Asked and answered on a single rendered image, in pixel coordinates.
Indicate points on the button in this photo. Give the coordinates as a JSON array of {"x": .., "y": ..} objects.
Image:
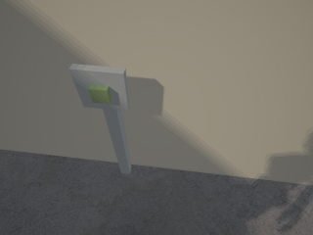
[{"x": 100, "y": 94}]

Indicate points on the panel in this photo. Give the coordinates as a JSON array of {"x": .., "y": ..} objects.
[{"x": 116, "y": 80}]

